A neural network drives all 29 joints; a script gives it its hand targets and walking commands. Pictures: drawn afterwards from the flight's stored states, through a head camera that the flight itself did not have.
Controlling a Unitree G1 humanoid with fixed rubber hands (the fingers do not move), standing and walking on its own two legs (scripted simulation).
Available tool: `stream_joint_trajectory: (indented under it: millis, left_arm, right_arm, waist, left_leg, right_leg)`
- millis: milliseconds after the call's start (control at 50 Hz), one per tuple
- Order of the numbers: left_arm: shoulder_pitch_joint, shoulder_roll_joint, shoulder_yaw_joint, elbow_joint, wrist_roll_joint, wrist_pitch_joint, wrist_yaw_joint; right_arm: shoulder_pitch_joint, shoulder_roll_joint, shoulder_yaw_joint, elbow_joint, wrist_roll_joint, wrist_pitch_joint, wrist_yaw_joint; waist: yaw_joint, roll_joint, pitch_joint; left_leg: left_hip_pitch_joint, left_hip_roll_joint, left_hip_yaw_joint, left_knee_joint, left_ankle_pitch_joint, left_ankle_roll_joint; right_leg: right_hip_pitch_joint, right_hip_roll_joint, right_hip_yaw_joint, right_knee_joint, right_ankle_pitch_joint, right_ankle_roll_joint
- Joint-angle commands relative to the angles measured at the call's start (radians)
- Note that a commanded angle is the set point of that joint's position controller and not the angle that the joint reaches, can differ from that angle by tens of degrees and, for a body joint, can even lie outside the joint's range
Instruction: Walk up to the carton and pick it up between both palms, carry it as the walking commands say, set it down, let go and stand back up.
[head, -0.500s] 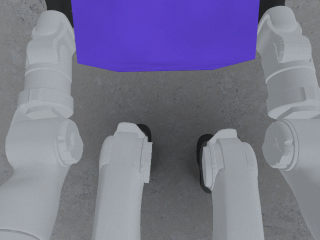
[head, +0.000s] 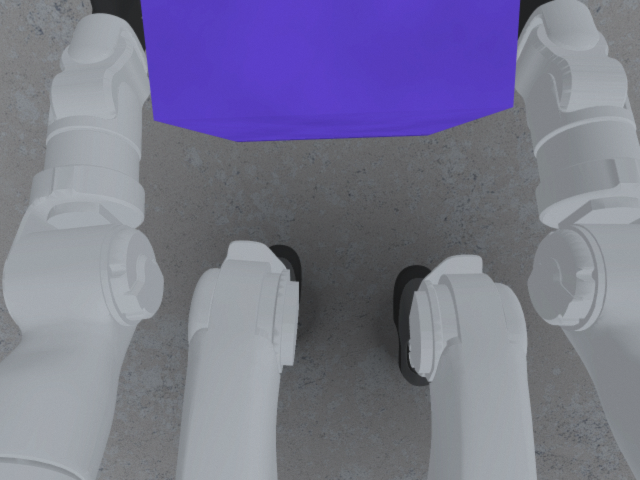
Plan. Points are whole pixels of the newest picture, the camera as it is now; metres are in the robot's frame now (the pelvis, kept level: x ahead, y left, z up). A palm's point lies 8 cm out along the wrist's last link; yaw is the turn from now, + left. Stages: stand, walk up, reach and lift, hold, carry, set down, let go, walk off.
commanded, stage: set down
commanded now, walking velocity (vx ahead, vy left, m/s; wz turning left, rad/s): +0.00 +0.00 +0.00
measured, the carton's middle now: (329, 49) +0.53 +0.06 -0.23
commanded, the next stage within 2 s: none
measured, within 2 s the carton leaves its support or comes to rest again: neither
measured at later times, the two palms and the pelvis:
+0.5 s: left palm (123, 21) +0.52 +0.26 -0.15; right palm (537, 7) +0.56 -0.13 -0.16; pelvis +0.00 +0.00 +0.00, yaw +1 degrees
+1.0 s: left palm (97, 30) +0.51 +0.29 -0.16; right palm (570, 16) +0.55 -0.16 -0.16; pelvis +0.00 +0.00 +0.00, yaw +1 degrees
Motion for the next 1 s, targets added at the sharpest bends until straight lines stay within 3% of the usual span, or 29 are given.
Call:
stream_joint_trajectory:
  millis: [0,200,300,380,480,580,720,980]
  left_arm:
    - [-0.521,-0.789,-0.283,-0.119,-0.066,-0.008,-0.252]
    - [-0.514,-0.752,-0.257,-0.088,-0.055,-0.008,-0.253]
    - [-0.486,-0.634,-0.221,-0.064,-0.045,-0.024,-0.222]
    - [-0.424,-0.402,-0.154,-0.028,-0.029,-0.053,-0.158]
    - [-0.297,0.101,-0.064,0.04,-0.053,-0.132,-0.009]
    - [-0.319,0.194,-0.116,0.024,-0.142,-0.169,0.059]
    - [-0.262,0.223,-0.107,0.048,-0.148,-0.179,0.065]
    - [-0.239,0.294,-0.093,-0.012,-0.168,-0.161,0.029]
  right_arm:
    - [-0.523,0.79,0.284,-0.111,0.061,-0.02,0.221]
    - [-0.52,0.747,0.263,-0.093,0.048,-0.02,0.221]
    - [-0.487,0.63,0.232,-0.081,0.039,-0.034,0.188]
    - [-0.425,0.414,0.186,-0.069,0.037,-0.059,0.126]
    - [-0.273,-0.07,0.099,-0.031,0.047,-0.105,-0.005]
    - [-0.287,-0.164,0.12,-0.054,0.111,-0.131,-0.044]
    - [-0.232,-0.2,0.128,-0.033,0.132,-0.139,-0.034]
    - [-0.222,-0.269,0.119,-0.073,0.15,-0.121,-0.008]
  waist:
    - [0.047,-0.012,-0.986]
    - [0.043,-0.016,-0.944]
    - [0.038,-0.02,-0.95]
    - [0.043,-0.016,-0.97]
    - [0.024,0.0,-1.012]
    - [0.011,0.028,-1.136]
    - [0.016,0.027,-1.118]
    - [0.014,0.034,-1.15]
  left_leg:
    - [0.548,-0.022,0.074,-0.149,0.224,0.024]
    - [0.541,-0.017,0.072,-0.14,0.199,0.025]
    - [0.555,-0.013,0.077,-0.133,0.195,0.018]
    - [0.587,-0.004,0.082,-0.131,0.203,0.009]
    - [0.656,0.016,0.079,-0.148,0.215,-0.006]
    - [0.744,0.018,0.061,-0.133,0.307,0.0]
    - [0.731,0.03,0.05,-0.126,0.325,0.006]
    - [0.768,0.042,0.043,-0.121,0.331,0.014]
  right_leg:
    - [0.378,-0.003,-0.09,-0.172,0.178,-0.044]
    - [0.375,-0.005,-0.09,-0.167,0.15,-0.043]
    - [0.405,-0.011,-0.094,-0.164,0.15,-0.036]
    - [0.446,-0.019,-0.092,-0.163,0.16,-0.027]
    - [0.518,-0.042,-0.088,-0.172,0.171,-0.009]
    - [0.55,-0.059,-0.077,-0.154,0.26,-0.004]
    - [0.5,-0.074,-0.068,-0.152,0.273,-0.003]
    - [0.475,-0.09,-0.08,-0.149,0.247,-0.016]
